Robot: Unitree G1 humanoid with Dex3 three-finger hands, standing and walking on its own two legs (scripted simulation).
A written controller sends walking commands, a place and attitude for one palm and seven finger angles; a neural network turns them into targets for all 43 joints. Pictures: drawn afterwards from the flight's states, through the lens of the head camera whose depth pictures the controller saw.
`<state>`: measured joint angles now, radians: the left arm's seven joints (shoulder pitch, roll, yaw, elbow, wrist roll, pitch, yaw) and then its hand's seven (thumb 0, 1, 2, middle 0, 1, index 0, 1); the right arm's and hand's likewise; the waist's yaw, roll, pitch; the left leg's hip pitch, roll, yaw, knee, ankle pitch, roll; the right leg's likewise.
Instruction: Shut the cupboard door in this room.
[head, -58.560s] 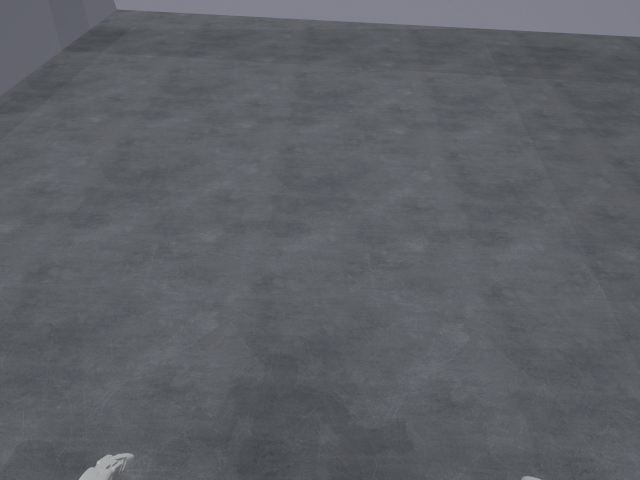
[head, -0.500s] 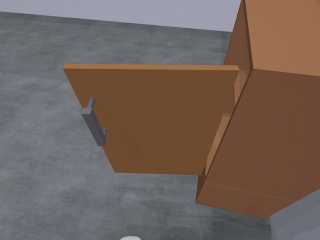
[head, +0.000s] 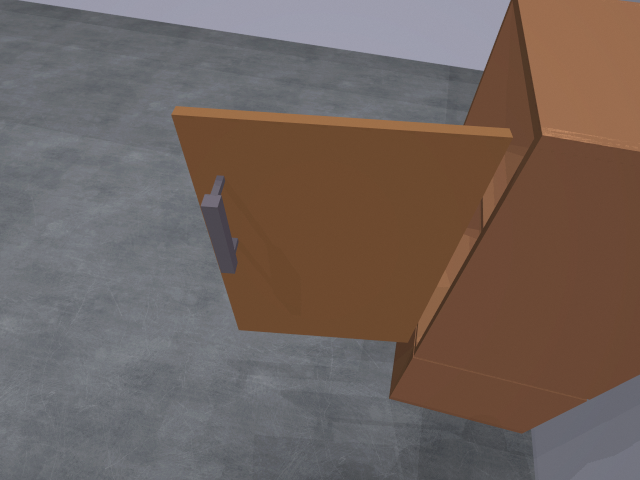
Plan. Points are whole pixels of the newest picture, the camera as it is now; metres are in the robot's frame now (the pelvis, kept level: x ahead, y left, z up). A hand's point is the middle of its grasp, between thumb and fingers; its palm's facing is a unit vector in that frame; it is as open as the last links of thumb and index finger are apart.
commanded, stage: come to a stop and stand still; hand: left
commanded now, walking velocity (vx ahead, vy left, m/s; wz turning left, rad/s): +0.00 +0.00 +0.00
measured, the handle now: (224, 226) +0.44 +0.18 +0.03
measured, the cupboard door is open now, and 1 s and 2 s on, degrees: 100 100 100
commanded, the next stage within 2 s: look again from close up in 0.54 s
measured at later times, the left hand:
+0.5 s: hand out of the picture -0.04 +0.14 -0.17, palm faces +0.02 -0.99 -0.14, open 7.3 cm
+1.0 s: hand out of the picture +0.01 +0.18 -0.18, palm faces +0.02 -0.97 -0.23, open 7.4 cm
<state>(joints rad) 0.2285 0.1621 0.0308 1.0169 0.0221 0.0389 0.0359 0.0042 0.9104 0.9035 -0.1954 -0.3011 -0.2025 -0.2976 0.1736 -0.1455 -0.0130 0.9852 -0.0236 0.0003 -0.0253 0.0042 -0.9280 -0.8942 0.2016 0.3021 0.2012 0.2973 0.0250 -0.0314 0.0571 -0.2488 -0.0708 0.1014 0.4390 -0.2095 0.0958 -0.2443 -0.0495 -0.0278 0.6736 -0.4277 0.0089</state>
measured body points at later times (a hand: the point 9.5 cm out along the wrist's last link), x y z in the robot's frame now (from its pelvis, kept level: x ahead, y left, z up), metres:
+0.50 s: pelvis -0.02 -0.01 +0.01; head +0.00 +0.00 +0.45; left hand -0.04 +0.19 -0.16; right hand -0.05 -0.23 -0.15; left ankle +0.02 +0.06 -0.74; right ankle -0.06 -0.12 -0.74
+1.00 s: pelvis -0.02 -0.01 +0.00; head -0.02 +0.00 +0.45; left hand +0.01 +0.23 -0.16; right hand +0.05 -0.26 -0.14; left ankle +0.02 +0.06 -0.74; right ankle -0.06 -0.12 -0.74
